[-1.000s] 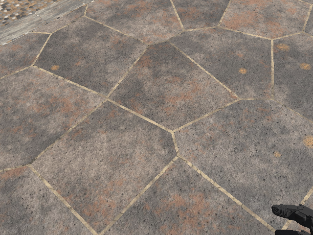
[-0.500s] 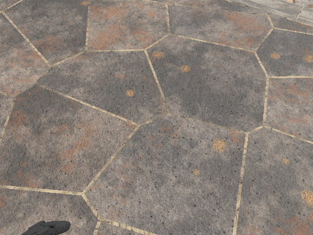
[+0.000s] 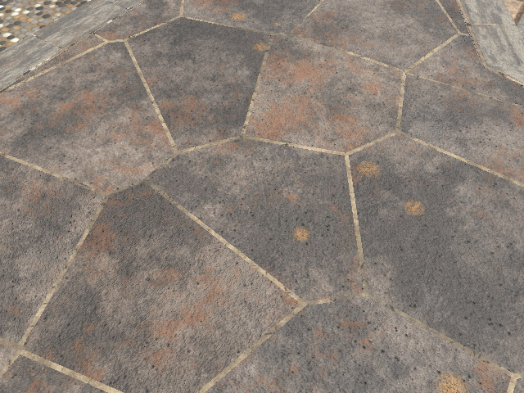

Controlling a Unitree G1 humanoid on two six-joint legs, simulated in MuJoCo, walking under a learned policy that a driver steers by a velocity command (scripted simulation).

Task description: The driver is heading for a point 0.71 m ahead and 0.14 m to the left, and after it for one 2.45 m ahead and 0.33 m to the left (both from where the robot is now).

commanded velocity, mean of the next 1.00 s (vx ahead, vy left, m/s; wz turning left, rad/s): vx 0.50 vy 0.00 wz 0.36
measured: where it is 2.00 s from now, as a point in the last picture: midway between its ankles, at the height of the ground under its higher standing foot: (229, 188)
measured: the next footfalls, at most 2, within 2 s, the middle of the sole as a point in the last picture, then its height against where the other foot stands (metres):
left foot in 0.10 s outside the picture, level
right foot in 0.58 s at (296, 364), level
